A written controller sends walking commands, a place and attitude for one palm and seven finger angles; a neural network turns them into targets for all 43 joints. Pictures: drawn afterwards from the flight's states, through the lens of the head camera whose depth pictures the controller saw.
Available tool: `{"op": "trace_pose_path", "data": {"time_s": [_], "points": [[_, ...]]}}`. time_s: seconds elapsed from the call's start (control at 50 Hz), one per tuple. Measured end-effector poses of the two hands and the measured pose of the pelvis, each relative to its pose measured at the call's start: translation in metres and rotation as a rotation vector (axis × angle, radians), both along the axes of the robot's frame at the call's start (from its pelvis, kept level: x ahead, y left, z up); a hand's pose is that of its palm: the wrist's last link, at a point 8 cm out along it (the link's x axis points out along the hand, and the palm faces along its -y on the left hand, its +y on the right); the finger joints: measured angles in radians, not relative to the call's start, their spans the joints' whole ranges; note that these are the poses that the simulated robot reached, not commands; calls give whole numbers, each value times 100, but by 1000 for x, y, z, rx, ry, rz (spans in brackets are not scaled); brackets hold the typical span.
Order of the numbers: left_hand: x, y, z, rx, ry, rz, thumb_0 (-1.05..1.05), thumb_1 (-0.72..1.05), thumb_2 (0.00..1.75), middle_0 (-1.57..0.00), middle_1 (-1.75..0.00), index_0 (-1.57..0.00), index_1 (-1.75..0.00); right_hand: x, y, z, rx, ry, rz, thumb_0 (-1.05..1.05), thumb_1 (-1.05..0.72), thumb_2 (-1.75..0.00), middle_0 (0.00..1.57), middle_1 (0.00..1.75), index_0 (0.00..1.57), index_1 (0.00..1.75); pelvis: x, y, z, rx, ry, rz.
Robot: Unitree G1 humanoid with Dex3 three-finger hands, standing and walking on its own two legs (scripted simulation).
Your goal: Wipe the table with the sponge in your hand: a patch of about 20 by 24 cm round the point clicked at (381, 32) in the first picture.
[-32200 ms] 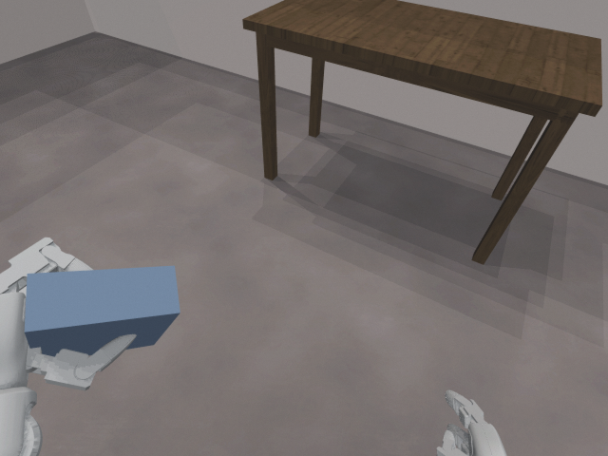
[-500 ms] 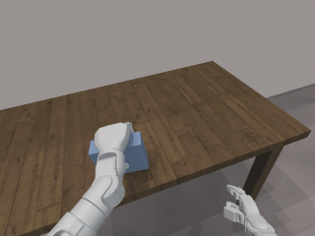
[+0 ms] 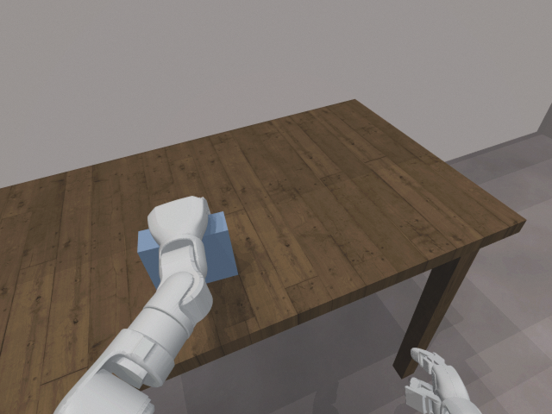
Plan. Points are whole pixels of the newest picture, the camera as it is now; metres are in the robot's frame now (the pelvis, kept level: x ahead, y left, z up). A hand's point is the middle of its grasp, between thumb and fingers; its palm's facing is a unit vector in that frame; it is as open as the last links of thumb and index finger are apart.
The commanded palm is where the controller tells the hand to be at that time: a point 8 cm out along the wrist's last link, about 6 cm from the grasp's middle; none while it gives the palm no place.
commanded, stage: wipe forward along the third lane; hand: left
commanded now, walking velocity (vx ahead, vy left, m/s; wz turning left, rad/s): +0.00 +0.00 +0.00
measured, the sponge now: (193, 261) +0.35 +0.18 +0.04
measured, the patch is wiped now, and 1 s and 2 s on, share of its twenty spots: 0.95 1.00 1.00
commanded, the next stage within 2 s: wipe back along the third lane in 0.88 s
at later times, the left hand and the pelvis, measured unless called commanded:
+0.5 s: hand (183, 221) +0.40 +0.20 +0.08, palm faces -0.04 -0.05 -1.00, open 9.1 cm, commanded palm +0.38 +0.21 +0.12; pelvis +0.00 +0.01 +0.00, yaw +1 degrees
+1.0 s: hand (179, 203) +0.45 +0.23 +0.08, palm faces -0.07 -0.04 -1.00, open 9.1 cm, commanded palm +0.42 +0.22 +0.12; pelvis +0.01 +0.02 +0.00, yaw +0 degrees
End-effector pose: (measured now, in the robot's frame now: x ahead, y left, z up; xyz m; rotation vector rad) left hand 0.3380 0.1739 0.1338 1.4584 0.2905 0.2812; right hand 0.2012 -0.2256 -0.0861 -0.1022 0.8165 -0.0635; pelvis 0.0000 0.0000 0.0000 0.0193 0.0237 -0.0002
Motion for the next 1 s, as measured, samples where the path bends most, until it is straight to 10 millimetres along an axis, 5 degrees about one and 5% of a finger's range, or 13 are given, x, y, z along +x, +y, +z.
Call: {"op": "trace_pose_path", "data": {"time_s": [1.0], "points": [[99,45,3,55,78,26,1,-48,116,-82,-145,-85,-141,-62,0,-32,-69,242,-112,1,-91,-90,20,30,20,30,15,22,-1,-17,127,10]]}}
